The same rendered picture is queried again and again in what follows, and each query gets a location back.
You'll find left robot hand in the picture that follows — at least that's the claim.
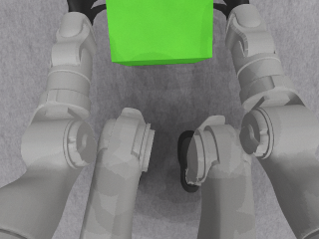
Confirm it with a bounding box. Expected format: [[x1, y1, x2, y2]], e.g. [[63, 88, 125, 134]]
[[67, 0, 107, 26]]

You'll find robot left forearm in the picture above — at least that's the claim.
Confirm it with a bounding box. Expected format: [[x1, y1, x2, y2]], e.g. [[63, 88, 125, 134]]
[[21, 12, 98, 158]]

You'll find robot left thigh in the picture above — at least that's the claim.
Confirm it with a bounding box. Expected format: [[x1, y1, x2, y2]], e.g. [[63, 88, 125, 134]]
[[79, 115, 155, 239]]

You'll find carton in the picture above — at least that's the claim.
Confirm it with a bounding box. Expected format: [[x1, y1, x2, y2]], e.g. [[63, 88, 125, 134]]
[[106, 0, 213, 67]]

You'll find right robot hand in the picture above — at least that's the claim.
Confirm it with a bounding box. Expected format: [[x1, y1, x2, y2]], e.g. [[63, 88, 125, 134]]
[[213, 0, 250, 21]]

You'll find robot left upper arm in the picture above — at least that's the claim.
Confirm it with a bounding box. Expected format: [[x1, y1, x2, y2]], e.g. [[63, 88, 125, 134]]
[[0, 118, 98, 239]]

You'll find robot left shin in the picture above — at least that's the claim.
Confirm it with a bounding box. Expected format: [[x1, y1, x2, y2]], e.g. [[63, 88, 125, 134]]
[[96, 108, 146, 156]]

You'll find robot right upper arm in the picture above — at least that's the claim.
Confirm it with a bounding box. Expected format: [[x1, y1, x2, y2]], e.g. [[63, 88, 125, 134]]
[[239, 105, 319, 239]]

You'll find robot right forearm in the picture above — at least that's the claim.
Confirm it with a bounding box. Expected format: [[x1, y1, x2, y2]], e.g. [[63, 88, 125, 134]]
[[224, 4, 319, 144]]

